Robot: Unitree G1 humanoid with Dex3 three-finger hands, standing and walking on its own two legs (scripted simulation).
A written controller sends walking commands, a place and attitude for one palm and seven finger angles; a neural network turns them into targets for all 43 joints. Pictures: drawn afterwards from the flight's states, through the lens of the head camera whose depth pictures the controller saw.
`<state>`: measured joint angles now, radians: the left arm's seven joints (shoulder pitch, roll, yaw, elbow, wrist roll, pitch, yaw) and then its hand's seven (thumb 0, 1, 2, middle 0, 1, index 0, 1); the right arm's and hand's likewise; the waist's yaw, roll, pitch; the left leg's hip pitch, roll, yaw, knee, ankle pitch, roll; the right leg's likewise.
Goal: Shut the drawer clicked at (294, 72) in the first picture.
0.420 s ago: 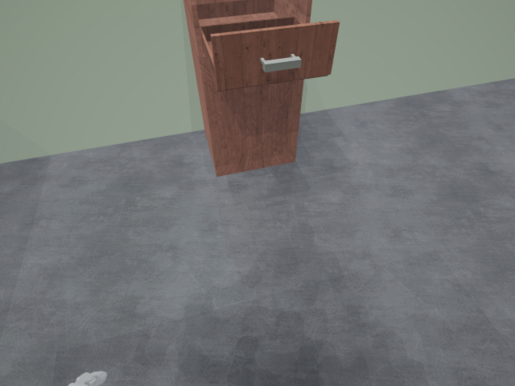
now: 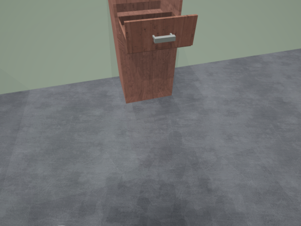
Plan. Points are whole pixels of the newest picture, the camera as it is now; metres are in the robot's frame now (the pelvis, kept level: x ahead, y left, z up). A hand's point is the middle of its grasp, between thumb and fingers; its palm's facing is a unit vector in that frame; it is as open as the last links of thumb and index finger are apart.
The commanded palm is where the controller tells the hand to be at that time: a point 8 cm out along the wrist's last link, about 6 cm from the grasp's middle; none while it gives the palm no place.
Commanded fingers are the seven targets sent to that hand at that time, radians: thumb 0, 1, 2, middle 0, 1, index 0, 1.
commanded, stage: stand and wait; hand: left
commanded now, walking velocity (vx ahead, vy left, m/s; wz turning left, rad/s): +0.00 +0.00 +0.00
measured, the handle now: (163, 37) +1.08 -0.01 +0.01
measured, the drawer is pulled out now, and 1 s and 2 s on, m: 0.29 0.29 0.29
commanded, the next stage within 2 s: look at it before walking up in 0.42 s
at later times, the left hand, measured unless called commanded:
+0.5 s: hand out of the picture +0.06 +0.25 -0.15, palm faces -0.04 -0.94 -0.33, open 7.4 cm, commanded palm none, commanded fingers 0.00 0.90 0.90 -0.20 -0.30 -0.20 -0.30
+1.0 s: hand out of the picture +0.06 +0.26 -0.15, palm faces -0.04 -0.94 -0.33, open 7.4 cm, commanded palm none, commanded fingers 0.00 0.90 0.90 -0.20 -0.30 -0.20 -0.30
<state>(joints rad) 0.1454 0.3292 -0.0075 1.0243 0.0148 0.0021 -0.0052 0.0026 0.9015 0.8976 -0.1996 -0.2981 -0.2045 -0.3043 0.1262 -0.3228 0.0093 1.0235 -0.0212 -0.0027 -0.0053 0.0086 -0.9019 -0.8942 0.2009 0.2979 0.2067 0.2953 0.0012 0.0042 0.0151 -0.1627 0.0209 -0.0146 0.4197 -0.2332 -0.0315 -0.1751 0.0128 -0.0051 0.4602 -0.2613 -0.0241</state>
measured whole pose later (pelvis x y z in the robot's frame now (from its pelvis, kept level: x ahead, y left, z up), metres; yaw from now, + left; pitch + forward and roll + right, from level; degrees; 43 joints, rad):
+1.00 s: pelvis -0.01 +0.01 +0.00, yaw -1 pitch -1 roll +0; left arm 0.15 0.33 -0.01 1.10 0.02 -0.01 0.00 0.00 0.90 0.90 -0.20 -0.30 -0.20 -0.30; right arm 0.14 -0.32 0.01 1.11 -0.01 -0.01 0.00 0.01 -0.90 -0.89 0.20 0.30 0.21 0.30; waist 0.00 -0.01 0.02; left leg -0.15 0.01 0.00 0.36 -0.19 -0.01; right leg -0.16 0.00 0.01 0.38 -0.20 0.00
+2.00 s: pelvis +0.14 +0.00 -0.01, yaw -24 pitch +1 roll -1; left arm 0.50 0.15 0.05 1.04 0.04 -0.05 0.01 0.00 0.90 0.90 -0.20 -0.30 -0.20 -0.30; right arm 0.09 -0.19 -0.05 0.90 -0.02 -0.01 0.02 0.01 -0.91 -0.90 0.20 0.30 0.20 0.29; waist 0.09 0.00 0.01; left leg -0.54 0.07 0.03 0.78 -0.27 -0.05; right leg -0.02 0.05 0.19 0.36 -0.36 -0.01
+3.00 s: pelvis +0.48 -0.18 +0.00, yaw -55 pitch +0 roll -1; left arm 0.30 0.21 0.08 1.03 0.03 -0.05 0.00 -0.02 0.93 0.90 -0.20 -0.30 -0.20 -0.30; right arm 0.20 -0.20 -0.07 0.95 -0.03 -0.02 0.00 0.03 -0.96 -0.89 0.20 0.30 0.20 0.29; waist -0.01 0.02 0.02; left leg -0.58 0.18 0.04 0.94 -0.24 -0.06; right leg -0.16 0.07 -0.06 0.45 -0.29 -0.07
